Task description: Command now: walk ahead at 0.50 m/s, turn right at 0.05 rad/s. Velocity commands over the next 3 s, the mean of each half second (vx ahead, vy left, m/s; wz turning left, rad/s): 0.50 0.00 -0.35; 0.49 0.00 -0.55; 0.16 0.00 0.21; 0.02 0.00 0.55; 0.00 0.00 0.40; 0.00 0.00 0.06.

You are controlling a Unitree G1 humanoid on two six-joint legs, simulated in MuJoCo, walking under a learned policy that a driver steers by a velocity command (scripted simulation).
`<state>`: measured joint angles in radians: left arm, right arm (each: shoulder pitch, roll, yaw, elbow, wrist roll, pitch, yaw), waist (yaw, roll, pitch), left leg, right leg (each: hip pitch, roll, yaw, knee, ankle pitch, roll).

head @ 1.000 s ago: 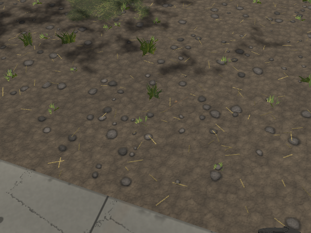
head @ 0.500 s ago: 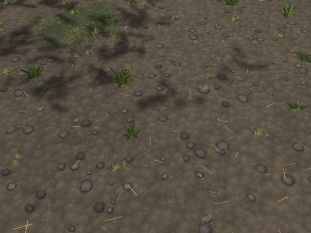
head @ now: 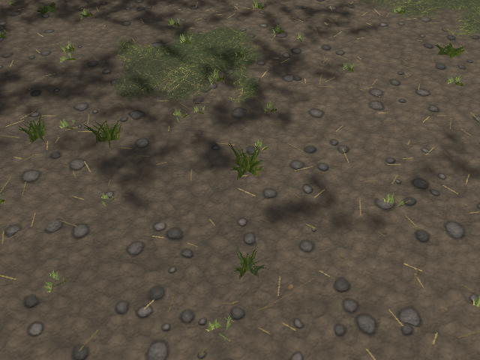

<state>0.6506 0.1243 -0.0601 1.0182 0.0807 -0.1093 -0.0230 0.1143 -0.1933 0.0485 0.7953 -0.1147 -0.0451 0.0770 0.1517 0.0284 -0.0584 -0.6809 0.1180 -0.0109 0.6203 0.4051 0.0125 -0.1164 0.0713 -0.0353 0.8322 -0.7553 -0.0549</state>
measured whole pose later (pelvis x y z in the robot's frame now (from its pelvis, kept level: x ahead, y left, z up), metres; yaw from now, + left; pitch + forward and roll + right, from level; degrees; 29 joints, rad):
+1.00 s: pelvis +0.58 -0.08 -0.11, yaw -29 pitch +3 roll +0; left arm 0.37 0.24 0.09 0.79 -0.03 -0.05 0.02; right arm -0.04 -0.25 -0.07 0.76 0.00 -0.10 0.01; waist 0.08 0.04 0.01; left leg -0.60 0.02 -0.08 0.51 0.06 -0.02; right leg -0.11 0.12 0.18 0.40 -0.32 -0.09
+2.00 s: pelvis +0.72 -0.11 -0.12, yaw +0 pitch +2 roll +0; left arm 0.15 0.31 0.09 0.73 0.01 0.00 0.03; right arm 0.16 -0.30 -0.08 0.64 0.00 0.06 0.01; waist 0.01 -0.03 0.05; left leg -0.32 -0.03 0.01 0.58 -0.30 0.05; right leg -0.40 -0.10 -0.05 0.88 -0.51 0.07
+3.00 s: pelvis +0.74 -0.14 -0.12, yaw +11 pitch -2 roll +0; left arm 0.19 0.24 0.02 0.75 0.01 -0.02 0.00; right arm 0.22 -0.24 -0.04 0.81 -0.01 0.02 -0.03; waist 0.00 0.00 0.04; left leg -0.22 -0.05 -0.14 0.52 -0.27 -0.01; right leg -0.20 0.02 0.02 0.52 -0.30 -0.02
